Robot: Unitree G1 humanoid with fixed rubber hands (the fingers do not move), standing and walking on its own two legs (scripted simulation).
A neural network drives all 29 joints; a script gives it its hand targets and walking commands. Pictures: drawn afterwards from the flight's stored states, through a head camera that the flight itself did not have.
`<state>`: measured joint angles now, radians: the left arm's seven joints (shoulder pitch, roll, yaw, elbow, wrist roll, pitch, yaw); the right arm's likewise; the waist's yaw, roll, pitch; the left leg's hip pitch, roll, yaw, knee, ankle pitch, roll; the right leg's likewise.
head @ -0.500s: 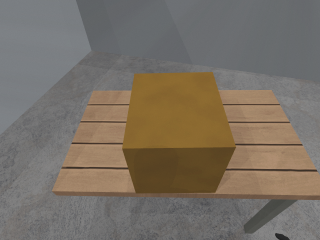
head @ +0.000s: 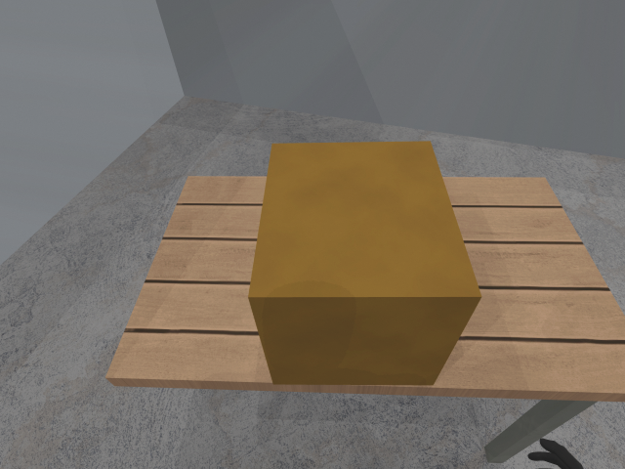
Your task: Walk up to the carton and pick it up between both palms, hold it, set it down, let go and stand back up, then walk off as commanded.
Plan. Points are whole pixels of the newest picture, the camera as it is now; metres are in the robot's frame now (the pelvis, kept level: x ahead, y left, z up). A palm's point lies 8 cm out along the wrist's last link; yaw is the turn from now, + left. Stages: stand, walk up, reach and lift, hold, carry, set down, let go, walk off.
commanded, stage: walk up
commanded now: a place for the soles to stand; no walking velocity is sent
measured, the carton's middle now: (351, 263) +0.44 -0.05 -0.01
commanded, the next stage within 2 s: reach and lift in 0.40 s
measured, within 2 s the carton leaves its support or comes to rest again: neither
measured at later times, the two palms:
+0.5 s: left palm out of the picture +0.08 +0.31 -0.10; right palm out of the picture +0.13 -0.32 -0.10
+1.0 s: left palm out of the picture +0.13 +0.24 -0.07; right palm out of the picture +0.11 -0.31 -0.06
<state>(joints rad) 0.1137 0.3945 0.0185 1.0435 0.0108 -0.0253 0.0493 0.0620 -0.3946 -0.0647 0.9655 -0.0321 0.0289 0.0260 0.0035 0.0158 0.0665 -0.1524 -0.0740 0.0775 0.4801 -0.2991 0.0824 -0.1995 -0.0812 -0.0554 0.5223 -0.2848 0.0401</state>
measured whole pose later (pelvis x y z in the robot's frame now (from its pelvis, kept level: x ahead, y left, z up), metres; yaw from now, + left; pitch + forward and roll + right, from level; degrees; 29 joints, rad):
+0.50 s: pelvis -0.01 -0.01 +0.00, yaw +1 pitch -2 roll +0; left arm 0.14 0.39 0.05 0.86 -0.01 0.16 0.06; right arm 0.00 -0.38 -0.14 1.06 -0.09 -0.09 0.06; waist 0.01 0.02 0.08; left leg -0.21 -0.05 0.06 0.55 -0.32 0.06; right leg -0.24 -0.06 -0.08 0.56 -0.30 0.01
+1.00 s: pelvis -0.03 -0.07 +0.00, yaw -2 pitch -8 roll +1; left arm 0.11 0.34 0.20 0.52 0.03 0.36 -0.02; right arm 0.24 -0.22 -0.02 0.58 -0.03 -0.05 0.00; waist 0.04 -0.07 0.11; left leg -0.09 0.03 0.07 0.51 -0.28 -0.01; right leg -0.14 0.02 -0.07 0.52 -0.26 -0.06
